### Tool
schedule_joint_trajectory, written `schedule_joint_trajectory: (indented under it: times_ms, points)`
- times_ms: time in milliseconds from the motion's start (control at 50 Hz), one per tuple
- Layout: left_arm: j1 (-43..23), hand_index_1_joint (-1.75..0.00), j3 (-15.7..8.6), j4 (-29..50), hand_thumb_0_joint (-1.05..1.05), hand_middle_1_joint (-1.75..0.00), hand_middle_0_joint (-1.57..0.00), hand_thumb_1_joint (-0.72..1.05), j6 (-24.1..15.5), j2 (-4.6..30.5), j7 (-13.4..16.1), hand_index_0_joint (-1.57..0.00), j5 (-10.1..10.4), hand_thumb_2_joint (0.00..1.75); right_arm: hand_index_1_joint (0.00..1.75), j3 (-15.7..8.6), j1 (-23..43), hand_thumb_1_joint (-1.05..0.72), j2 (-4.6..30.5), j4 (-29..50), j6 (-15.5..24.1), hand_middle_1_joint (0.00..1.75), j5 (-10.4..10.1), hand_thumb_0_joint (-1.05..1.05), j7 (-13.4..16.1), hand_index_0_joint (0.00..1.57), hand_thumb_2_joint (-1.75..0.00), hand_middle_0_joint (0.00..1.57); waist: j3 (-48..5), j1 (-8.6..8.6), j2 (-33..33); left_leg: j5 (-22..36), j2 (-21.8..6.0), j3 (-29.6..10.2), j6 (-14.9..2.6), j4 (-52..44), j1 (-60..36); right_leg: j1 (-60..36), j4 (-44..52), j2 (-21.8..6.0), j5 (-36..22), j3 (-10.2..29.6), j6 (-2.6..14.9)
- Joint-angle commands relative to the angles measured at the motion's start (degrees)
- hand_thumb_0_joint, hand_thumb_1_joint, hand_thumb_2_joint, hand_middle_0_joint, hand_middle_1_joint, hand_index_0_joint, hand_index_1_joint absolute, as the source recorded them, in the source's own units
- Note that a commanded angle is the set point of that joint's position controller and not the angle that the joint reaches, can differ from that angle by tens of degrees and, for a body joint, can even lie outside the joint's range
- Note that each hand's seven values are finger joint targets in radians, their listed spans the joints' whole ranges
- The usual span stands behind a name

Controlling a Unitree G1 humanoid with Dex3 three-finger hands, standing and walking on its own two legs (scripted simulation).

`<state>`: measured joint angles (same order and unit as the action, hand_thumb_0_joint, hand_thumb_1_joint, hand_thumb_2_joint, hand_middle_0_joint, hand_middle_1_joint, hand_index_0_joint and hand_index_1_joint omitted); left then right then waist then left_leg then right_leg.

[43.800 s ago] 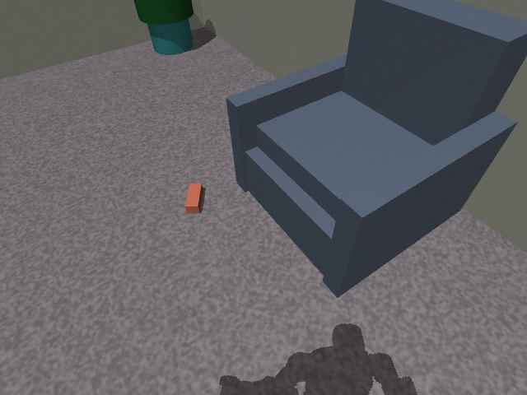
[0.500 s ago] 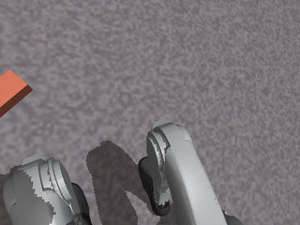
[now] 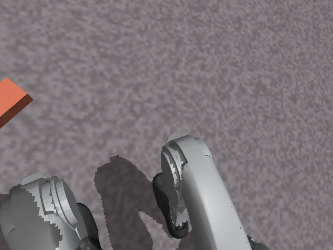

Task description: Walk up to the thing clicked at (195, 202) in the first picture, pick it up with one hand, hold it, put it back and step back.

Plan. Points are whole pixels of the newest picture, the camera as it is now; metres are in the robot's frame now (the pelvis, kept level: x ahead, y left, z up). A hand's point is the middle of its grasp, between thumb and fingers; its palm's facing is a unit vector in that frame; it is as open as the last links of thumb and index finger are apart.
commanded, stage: rise first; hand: left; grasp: from above
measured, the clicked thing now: out of the picture +0.50 +0.32 -0.29
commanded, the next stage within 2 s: approach in 0.52 s
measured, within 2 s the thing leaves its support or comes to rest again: neither
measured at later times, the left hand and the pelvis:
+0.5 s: hand out of the picture +0.45 +0.37 -0.18, palm faces -0.27 -0.34 -0.90, open 14.1 cm; pelvis +0.00 +0.00 +0.00, yaw +0 degrees
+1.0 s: hand out of the picture +0.50 +0.32 -0.16, palm faces -0.23 -0.31 -0.92, open 14.3 cm; pelvis +0.00 +0.00 +0.00, yaw +0 degrees
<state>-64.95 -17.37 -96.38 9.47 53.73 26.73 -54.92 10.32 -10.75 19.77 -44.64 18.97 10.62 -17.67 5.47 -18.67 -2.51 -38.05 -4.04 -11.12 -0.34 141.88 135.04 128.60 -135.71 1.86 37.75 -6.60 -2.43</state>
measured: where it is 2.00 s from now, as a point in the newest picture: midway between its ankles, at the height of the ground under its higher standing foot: (134, 232)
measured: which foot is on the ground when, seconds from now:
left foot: down 0.00-1.00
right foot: down 0.00-1.00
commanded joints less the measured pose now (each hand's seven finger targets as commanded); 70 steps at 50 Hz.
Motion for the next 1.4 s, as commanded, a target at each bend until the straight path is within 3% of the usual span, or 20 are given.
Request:
schedule_joint_trajectory:
  times_ms: [0,40,120,140,240,260,360,380,440,480,680,820,900,980,1040,1140,1180,1200,1280,1380]
  points:
    - [-16.78,-1.04,1.14,8.9,0.0,-1.04,-0.1,-0.56,-1.3,16.19,2.83,-0.09,-1.61,0.99,0.3,-4.23,-14.05,-0.9,16.67,-1.42,0.57,0.3,-0.39,0.0,0.71,0.2,-0.9,0.2,-37.29,-1.65,21.9,6.13,0.37,5.08,-0.79,-14.11,-28.86,-17.66,13.73,2.65,-7.75,-5.93,3.86]
    - [-17.64,-1.05,3.1,10.24,0.0,-1.05,-0.1,-0.56,-1.74,14.13,2.76,-0.09,-1.59,0.98,0.3,-4.25,-13.37,-0.91,15.83,-0.91,0.61,0.3,-0.3,0.0,0.72,0.2,-0.9,0.2,-37.82,-1.56,24.04,5.21,0.51,5.41,-0.44,-14.52,-29.68,-17.72,13.8,2.81,-7.01,-5.72,4.11]
    - [-16.4,-1.04,1.88,13.06,0.0,-1.03,-0.1,-0.57,-0.98,15.17,3.81,-0.09,-1.39,0.99,0.3,-4.72,-13.19,-0.91,15.55,-1.33,0.28,0.3,-0.81,0.0,0.55,0.2,-0.9,0.2,-42.01,0.76,27.4,8.02,0.26,5.56,0.09,-14.97,-32.94,-17.56,12.93,2.7,-9.39,-5.85,4.42]
    - [-16.52,-1.03,2.78,14.72,0.0,-1.02,-0.1,-0.59,-0.71,13.11,3.57,-0.08,-1.68,1.0,0.3,-4.74,-12.5,-0.91,15.18,-0.45,0.34,0.3,-0.99,0.0,0.35,0.2,-0.9,0.2,-42.82,1.14,28.24,10.1,0.42,5.65,0.25,-14.75,-34.07,-16.58,12.29,2.47,-10.9,-5.81,4.45]
    - [-11.49,-1.03,3.29,8.2,0.0,-1.01,-0.09,-0.59,1.18,10.81,3.06,-0.08,-1.27,1.01,0.3,-4.89,-14.05,-0.9,15.27,-1.5,-0.47,0.3,-1.02,0.0,-0.14,0.2,-0.9,0.2,-38.8,0.25,22.86,13.02,0.57,6.02,-0.45,-13.62,-29.19,-17.83,12.96,2.85,-14.29,-5.37,3.92]
    - [-12.49,-1.03,2.93,9.42,0.0,-1.02,-0.09,-0.57,1.13,11.07,3.09,-0.08,-0.66,0.99,0.3,-4.81,-13.6,-0.9,15.31,-1.14,-0.45,0.3,-1.14,0.0,-0.07,0.2,-0.9,0.2,-39.61,0.94,22.18,13.42,0.5,6.0,-0.51,-13.53,-29.0,-18.57,12.99,2.89,-14.8,-5.29,3.86]
    - [-13.61,-1.04,2.01,6.72,0.0,-1.04,-0.1,-0.56,0.36,12.8,2.88,-0.09,-0.78,0.97,0.3,-4.43,-14.03,-0.9,16.11,-1.24,0.21,0.3,-0.59,0.0,-0.09,0.2,-0.9,0.2,-36.36,-0.83,19.42,9.4,0.66,5.73,-1.17,-13.5,-26.03,-18.33,13.85,2.73,-11.22,-5.28,3.54]
    - [-13.14,-1.05,0.31,6.08,0.0,-1.05,-0.1,-0.55,-0.06,15.14,3.14,-0.1,-0.76,0.97,0.3,-4.64,-14.59,-0.9,16.4,-1.71,0.23,0.3,-0.5,0.0,0.12,0.2,-0.9,0.2,-36.39,-1.07,18.68,8.6,0.69,5.84,-1.28,-13.42,-25.34,-19.84,14.22,2.78,-10.61,-5.06,3.39]
    - [-15.76,-1.05,2.51,8.05,0.0,-1.05,-0.1,-0.54,-1.2,12.56,3.04,-0.1,-0.72,0.96,0.3,-4.38,-13.06,-0.9,15.72,-0.9,0.81,0.3,-0.33,0.0,0.12,0.2,-0.9,0.2,-36.54,-1.37,20.29,5.99,0.74,5.47,-0.97,-14.09,-27.2,-17.75,14.15,2.73,-7.76,-5.48,3.74]
    - [-17.72,-1.05,1.23,10.69,0.0,-1.06,-0.09,-0.54,-1.66,14.89,3.58,-0.1,-1.7,0.96,0.3,-4.3,-13.68,-0.9,16.07,-0.94,0.89,0.3,-0.14,0.0,0.15,0.2,-0.9,0.2,-38.91,-1.45,22.41,7.45,0.73,5.5,-0.72,-14.04,-29.14,-18.81,13.65,2.52,-9.11,-5.63,3.86]
    - [-13.94,-1.01,1.83,10.88,0.0,-0.98,-0.09,-0.61,0.13,11.99,3.56,-0.06,-1.18,1.04,0.3,-5.41,-14.16,-0.89,15.47,-2.3,-0.12,0.3,-0.77,0.0,-0.29,0.2,-0.9,0.2,-42.17,0.93,26.12,12.33,0.42,5.61,-0.01,-13.96,-32.22,-17.22,12.04,2.43,-12.95,-5.8,4.31]
    - [-22.11,-1.02,6.35,8.51,0.0,-0.99,-0.09,-0.61,-0.2,6.28,4.07,-0.05,-0.34,1.05,0.3,-5.33,-16.12,-0.89,15.87,-3.88,0.07,0.3,-0.52,0.0,-0.38,0.2,-0.9,0.2,-38.49,-4.41,21.82,9.16,0.36,5.02,-0.67,-13.32,-28.93,-17.0,14.05,2.91,-12.31,-5.76,3.74]
    - [-28.48,-1.04,7.13,8.61,0.0,-1.01,-0.09,-0.61,0.98,6.57,5.46,-0.07,-1.66,1.03,0.3,-4.75,-15.77,-0.89,16.52,-3.27,0.62,0.3,-0.08,0.0,-0.08,0.2,-0.9,0.2,-38.9,-5.46,23.64,7.18,0.65,4.94,-0.34,-14.27,-30.5,-16.07,14.54,2.65,-10.32,-5.88,3.78]
    - [-29.91,-1.05,6.84,5.16,0.0,-1.02,-0.09,-0.61,3.65,9.05,6.73,-0.06,-2.35,1.04,0.3,-3.77,-15.65,-0.9,16.82,-3.08,0.38,0.3,0.06,0.0,0.3,0.2,-0.9,0.2,-38.33,-5.8,24.04,5.8,0.64,5.28,-0.48,-14.96,-29.03,-17.09,15.54,2.85,-9.61,-5.4,3.66]
    - [-29.11,-1.03,4.35,7.94,0.0,-1.0,-0.09,-0.61,6.19,12.19,7.1,-0.06,-2.47,1.04,0.3,-3.43,-14.78,-0.9,16.87,-1.23,-0.08,0.3,-0.49,0.0,0.2,0.2,-0.9,0.2,-44.81,-2.67,28.88,11.29,0.34,5.83,0.13,-15.49,-33.13,-19.96,14.32,2.73,-13.96,-5.05,4.03]
    - [-22.05,-1.02,5.25,5.48,0.0,-1.0,-0.09,-0.61,9.44,12.32,4.54,-0.07,-1.59,1.01,0.3,-2.08,-13.78,-0.9,15.77,1.28,-1.55,0.3,-1.12,0.0,0.22,0.2,-0.9,0.2,-42.73,-2.47,21.09,14.47,0.6,7.14,-1.7,-13.16,-24.91,-25.63,15.08,3.37,-18.36,-3.3,2.59]
    - [-19.36,-1.01,2.69,6.01,0.0,-1.0,-0.09,-0.6,9.68,15.95,3.5,-0.07,-0.59,1.0,0.3,-2.21,-15.49,-0.89,15.9,-0.16,-2.03,0.3,-1.38,0.0,0.61,0.2,-0.89,0.2,-42.27,-1.37,19.36,14.43,0.64,7.27,-2.11,-13.23,-22.5,-27.07,15.32,3.18,-18.16,-2.85,2.22]
    - [-17.56,-1.01,4.2,3.27,0.0,-1.0,-0.09,-0.59,9.73,13.94,2.74,-0.07,0.2,0.99,0.3,-1.87,-13.94,-0.89,15.35,1.04,-2.16,0.3,-1.46,0.0,0.76,0.2,-0.89,0.2,-40.47,-1.41,16.8,13.05,0.54,7.04,-2.38,-13.2,-20.82,-26.59,15.77,3.44,-16.79,-2.79,2.06]
    - [-16.77,-1.02,3.4,1.48,0.0,-1.01,-0.09,-0.57,7.7,15.76,0.82,-0.08,0.99,0.98,0.3,-1.93,-14.7,-0.89,16.03,0.48,-2.34,0.3,-1.17,0.0,1.74,0.2,-0.89,0.2,-36.63,-3.06,13.72,7.8,0.63,6.34,-2.75,-13.2,-17.6,-25.58,16.53,3.67,-10.51,-2.59,2.01]
    - [-23.38,-1.01,6.43,7.83,0.0,-1.01,-0.1,-0.56,1.84,11.81,-0.21,-0.09,0.8,0.98,0.3,-1.76,-14.25,-0.89,15.85,0.6,-0.69,0.3,-0.25,0.0,2.89,0.2,-0.89,0.2,-35.31,-6.18,19.77,4.32,0.37,4.44,-1.18,-14.08,-25.77,-20.0,15.09,3.33,-6.04,-5.25,3.39]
